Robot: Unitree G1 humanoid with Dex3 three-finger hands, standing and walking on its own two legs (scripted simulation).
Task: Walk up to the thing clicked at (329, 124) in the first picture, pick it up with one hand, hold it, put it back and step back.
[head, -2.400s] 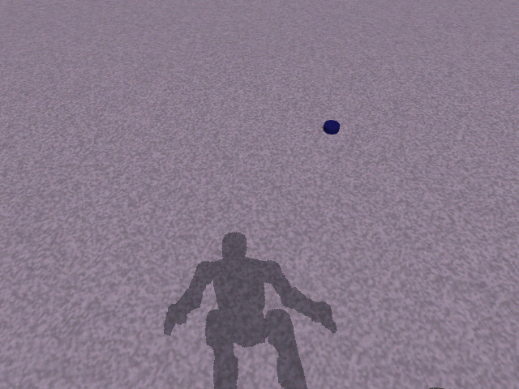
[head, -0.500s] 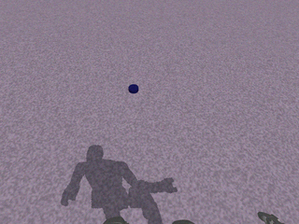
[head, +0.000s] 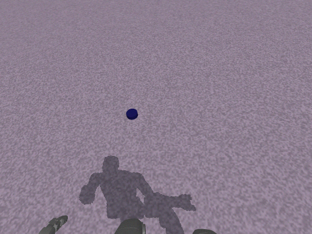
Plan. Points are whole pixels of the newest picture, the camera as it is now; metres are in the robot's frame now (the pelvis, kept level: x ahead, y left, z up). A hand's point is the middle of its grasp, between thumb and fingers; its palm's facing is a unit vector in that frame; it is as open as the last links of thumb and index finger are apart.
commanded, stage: walk up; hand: left
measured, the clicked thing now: (132, 114) +1.09 +0.28 -0.75
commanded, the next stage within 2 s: none
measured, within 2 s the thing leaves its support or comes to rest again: neither
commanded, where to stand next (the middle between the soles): +0.71 +0.04 m, yaw +0 degrees
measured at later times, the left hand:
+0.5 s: hand (65, 190) +0.26 +0.34 -0.14, palm faces -0.07 -0.94 -0.34, open 7.4 cm
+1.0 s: hand (89, 136) +0.46 +0.29 -0.12, palm faces +0.00 -0.92 -0.40, open 7.4 cm
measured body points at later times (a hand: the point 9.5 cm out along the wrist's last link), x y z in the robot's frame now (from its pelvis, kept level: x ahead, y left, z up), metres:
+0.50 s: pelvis +0.21 +0.06 +0.01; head +0.22 +0.07 +0.46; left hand +0.27 +0.38 -0.12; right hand +0.27 -0.27 -0.09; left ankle +0.23 +0.16 -0.73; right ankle +0.29 -0.10 -0.68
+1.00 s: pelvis +0.40 +0.01 +0.01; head +0.41 -0.01 +0.46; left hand +0.45 +0.33 -0.09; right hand +0.47 -0.31 -0.12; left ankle +0.50 +0.17 -0.69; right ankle +0.41 -0.10 -0.73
